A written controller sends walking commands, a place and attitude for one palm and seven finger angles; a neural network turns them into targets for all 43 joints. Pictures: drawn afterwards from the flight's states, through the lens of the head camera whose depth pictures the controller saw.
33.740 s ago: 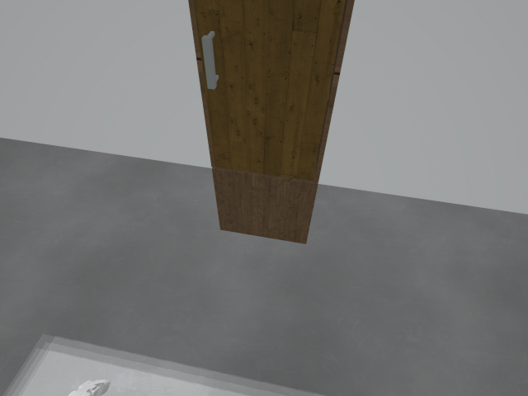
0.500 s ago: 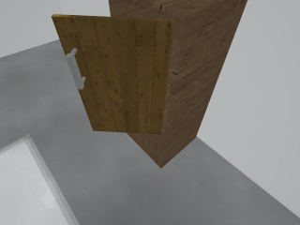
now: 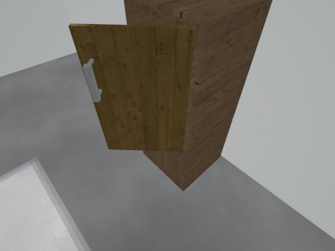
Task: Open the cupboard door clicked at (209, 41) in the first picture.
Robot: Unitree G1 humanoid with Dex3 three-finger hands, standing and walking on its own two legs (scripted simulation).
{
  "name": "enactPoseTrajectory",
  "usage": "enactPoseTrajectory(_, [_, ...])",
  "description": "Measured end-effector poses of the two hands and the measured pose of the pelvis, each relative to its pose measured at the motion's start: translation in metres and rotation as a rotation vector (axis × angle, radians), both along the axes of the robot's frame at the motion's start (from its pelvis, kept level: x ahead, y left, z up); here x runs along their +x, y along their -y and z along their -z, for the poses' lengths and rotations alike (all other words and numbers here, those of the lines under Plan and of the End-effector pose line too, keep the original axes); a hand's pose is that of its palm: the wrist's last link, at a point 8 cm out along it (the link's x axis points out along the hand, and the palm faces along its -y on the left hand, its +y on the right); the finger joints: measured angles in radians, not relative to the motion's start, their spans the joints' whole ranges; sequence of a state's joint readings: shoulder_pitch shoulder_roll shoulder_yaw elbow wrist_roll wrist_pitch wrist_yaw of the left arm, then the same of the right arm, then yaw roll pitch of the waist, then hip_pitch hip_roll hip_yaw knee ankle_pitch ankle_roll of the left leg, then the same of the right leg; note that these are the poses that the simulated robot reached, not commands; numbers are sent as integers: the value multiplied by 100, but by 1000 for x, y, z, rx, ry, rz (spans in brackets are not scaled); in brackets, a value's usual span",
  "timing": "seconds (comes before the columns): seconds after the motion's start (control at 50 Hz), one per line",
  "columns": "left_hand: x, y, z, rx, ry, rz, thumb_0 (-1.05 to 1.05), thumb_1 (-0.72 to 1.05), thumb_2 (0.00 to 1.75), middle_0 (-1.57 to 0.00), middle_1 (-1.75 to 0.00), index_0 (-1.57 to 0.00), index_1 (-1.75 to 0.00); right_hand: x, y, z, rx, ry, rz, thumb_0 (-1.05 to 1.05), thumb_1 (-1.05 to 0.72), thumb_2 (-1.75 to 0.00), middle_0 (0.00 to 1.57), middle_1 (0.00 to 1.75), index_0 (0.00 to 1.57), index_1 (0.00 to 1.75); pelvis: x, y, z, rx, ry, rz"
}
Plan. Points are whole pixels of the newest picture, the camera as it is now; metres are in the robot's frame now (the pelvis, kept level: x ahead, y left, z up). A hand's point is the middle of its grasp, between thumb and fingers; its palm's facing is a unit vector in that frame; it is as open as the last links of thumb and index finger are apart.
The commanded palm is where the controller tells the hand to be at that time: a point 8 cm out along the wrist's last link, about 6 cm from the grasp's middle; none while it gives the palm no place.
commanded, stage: look again from close up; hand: left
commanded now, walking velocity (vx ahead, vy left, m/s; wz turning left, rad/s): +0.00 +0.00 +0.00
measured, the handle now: (94, 80) +0.61 +0.29 +0.09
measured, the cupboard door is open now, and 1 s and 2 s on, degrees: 45 45 45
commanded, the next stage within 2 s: shuffle to correct the standing spot in 0.20 s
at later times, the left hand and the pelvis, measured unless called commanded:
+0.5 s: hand out of the picture -0.05 +0.17 -0.18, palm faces +0.07 -0.99 -0.14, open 7.3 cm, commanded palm none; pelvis -0.02 +0.02 +0.00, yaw +1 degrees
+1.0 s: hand out of the picture +0.08 +0.23 -0.17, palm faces +0.09 -0.98 -0.20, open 7.3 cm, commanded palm none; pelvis +0.05 +0.05 +0.00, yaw +1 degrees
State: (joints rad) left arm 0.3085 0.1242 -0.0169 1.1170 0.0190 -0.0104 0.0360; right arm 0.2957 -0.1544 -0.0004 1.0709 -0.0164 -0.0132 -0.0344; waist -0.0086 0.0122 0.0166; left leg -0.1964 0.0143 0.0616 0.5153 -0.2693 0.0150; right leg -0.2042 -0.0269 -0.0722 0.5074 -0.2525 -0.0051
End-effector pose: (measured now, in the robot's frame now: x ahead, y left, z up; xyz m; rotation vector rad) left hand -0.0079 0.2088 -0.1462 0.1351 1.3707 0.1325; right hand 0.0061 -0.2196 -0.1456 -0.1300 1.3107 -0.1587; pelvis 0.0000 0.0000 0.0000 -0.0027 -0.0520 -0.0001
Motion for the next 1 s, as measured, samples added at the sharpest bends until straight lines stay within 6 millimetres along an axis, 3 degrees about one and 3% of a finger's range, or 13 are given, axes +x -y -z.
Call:
enactPoseTrajectory(0.16, [-8,-18,-2,13,33,2,0,91,90,-20,-30,-20,-30,-24,-12,-2,12,-15,-5,1,-92,-90,20,30,20,30,-15,-8,-1,5,-8,-3])
enactPoseTrajectory(0.32, [-32,-18,-3,8,-10,-15,0,91,90,-20,-30,-20,-30,-46,-17,-1,23,-68,0,1,-91,-90,20,30,20,30,-23,-10,-1,5,-21,-6])
enactPoseTrajectory(0.46, [-50,-12,2,-23,-49,-51,0,91,90,-20,-30,-20,-30,-53,-17,-3,13,-110,-9,0,-91,-90,20,30,20,30,-21,-12,0,-3,-31,-11])
enactPoseTrajectory(0.56, [-52,-18,13,-54,-66,-79,0,91,90,-20,-30,-20,-30,-50,-21,-6,-23,-110,-5,0,-91,-90,20,30,20,30,-13,-24,5,-12,-24,-16])
enactPoseTrajectory(0.66, [-32,-33,12,-63,-69,-49,0,91,90,-20,-30,-20,-30,-46,-35,-10,-34,-94,27,0,-91,-90,20,30,20,30,-1,-39,2,-14,-32,-1])
enactPoseTrajectory(0.78, [19,-51,-4,-21,-3,-1,2,94,90,-20,-30,-20,-30,-42,-57,-13,12,-115,39,0,-91,-90,20,30,20,30,14,-46,-6,-10,-49,4])
enactPoseTrajectory(0.88, [59,-61,-7,23,71,14,2,95,90,-20,-30,-20,-30,-34,-68,-1,58,-141,50,0,-91,-90,20,30,20,30,30,-44,0,11,-49,10])
enactPoseTrajectory(0.94, [73,-62,-6,33,120,-10,1,94,90,-20,-30,-20,-30,-21,-69,8,73,-160,27,0,-91,-90,20,30,20,30,40,-47,6,-2,-38,-5])
enactPoseTrajectory(1.0, [72,-67,-9,32,130,-51,1,94,90,-20,-30,-20,-30,7,-67,5,61,-139,-9,1,-91,-90,20,30,20,30,49,-54,2,-11,-31,-22])
